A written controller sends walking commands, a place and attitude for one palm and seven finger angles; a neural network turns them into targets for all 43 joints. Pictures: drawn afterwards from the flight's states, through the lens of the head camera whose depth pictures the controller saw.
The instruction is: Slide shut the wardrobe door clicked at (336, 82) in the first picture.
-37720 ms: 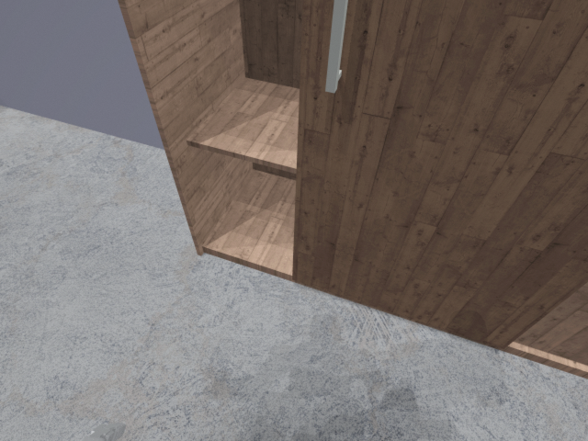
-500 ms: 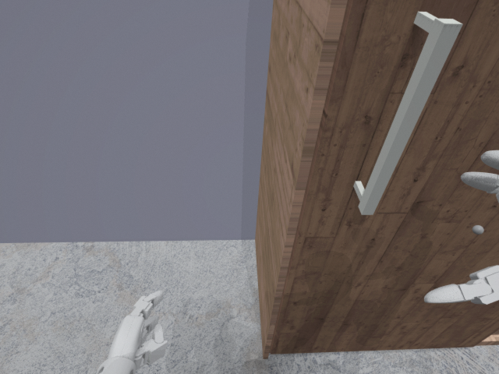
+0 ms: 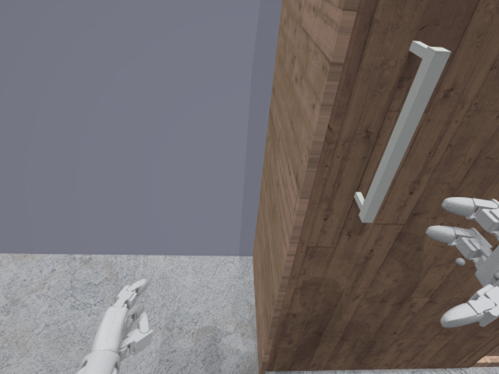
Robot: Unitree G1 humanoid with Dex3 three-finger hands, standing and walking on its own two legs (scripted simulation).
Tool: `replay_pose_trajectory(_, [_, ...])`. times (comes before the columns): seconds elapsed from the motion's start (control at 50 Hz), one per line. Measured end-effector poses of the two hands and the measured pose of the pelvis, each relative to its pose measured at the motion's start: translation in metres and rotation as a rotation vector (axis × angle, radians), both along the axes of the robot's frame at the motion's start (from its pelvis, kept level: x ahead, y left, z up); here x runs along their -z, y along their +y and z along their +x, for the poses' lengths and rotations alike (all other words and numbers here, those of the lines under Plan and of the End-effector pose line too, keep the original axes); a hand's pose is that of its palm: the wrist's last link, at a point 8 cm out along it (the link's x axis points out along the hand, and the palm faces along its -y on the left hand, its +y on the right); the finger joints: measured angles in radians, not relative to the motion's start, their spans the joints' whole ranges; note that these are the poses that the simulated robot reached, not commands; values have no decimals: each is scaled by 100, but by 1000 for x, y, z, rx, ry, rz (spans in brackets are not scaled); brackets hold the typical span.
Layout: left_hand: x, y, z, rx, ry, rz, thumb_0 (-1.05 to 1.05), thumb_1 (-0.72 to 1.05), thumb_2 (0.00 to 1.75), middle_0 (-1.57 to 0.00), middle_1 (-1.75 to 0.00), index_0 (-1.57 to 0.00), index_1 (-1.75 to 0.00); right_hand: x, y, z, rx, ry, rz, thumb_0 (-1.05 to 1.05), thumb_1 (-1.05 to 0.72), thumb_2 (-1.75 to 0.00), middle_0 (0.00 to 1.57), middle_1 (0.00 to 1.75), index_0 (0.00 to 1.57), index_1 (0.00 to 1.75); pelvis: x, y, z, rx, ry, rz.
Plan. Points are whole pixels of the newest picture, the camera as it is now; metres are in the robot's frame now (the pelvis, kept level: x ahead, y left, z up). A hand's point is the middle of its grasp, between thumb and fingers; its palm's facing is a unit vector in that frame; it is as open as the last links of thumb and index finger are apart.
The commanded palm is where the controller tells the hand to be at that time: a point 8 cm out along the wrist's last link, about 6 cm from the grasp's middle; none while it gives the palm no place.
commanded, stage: draw the hand back to the body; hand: right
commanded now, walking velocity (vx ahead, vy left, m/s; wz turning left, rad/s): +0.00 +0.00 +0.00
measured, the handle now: (389, 143) +0.37 -0.21 +0.26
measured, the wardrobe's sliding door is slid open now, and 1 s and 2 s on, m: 0.00 0.00 0.00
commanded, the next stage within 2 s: step back with the hand held close in 1.08 s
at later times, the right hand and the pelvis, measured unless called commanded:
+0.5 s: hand (449, 264) +0.21 -0.26 +0.17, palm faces +0.43 +0.83 -0.36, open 10.8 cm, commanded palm +0.16 -0.30 +0.18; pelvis +0.01 -0.01 +0.00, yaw +1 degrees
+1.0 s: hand (456, 268) +0.22 -0.27 +0.16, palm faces +0.45 +0.82 -0.35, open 7.5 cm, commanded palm +0.16 -0.31 +0.18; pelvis +0.02 -0.02 +0.00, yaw +1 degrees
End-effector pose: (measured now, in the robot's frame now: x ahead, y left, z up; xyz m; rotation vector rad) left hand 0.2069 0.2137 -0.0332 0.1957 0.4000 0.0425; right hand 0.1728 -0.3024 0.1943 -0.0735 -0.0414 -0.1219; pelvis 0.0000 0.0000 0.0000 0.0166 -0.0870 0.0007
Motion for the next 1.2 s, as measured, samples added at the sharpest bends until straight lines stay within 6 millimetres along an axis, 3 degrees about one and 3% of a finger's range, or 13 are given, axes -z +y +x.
replay_pose_trajectory(0.12, [1,3,-9,23,15,31,1,90,90,-20,-30,-20,-30,2,9,-11,209,-101,-205,-1,41,-26,25,107,25,107,0,6,-7,-4,14,5])
replay_pose_trajectory(0.22, [21,5,-27,6,118,30,1,90,90,-20,-30,-20,-30,2,3,-24,341,-156,-292,-1,26,-33,24,98,24,99,-1,7,-7,-8,21,6])
replay_pose_trajectory(0.3, [40,5,-41,-10,208,24,1,90,90,-20,-30,-20,-30,3,3,-25,369,-162,-324,-1,13,-40,24,90,24,91,-2,2,-4,-4,20,5])
replay_pose_trajectory(0.4, [52,3,-50,-40,274,14,2,90,90,-20,-30,-20,-30,8,8,-13,336,-152,-338,-1,-5,-48,23,80,23,80,-3,-2,4,-8,23,-2])
replay_pose_trajectory(0.56, [45,3,-36,-76,253,9,2,90,90,-20,-30,-20,-30,15,6,2,289,-127,-359,0,-33,-62,23,63,23,64,-3,-8,18,-28,26,-6])
replay_pose_trajectory(0.84, [28,-9,-2,-29,205,37,1,90,90,-20,-30,-20,-30,24,-5,1,320,-87,-335,1,-79,-84,21,36,21,37,-4,-15,25,-19,33,-2])
replay_pose_trajectory(1.02, [32,-19,-5,-11,225,25,1,90,90,-20,-30,-20,-30,23,-7,-1,329,-87,-328,1,-88,-89,21,31,21,31,-4,-16,23,-16,28,-1])
replay_pose_trajectory(1.2, [36,-15,-21,-28,252,24,1,90,90,-20,-30,-20,-30,23,-6,-5,324,-80,-328,1,-89,-89,21,30,21,31,-5,-15,17,-19,18,-1])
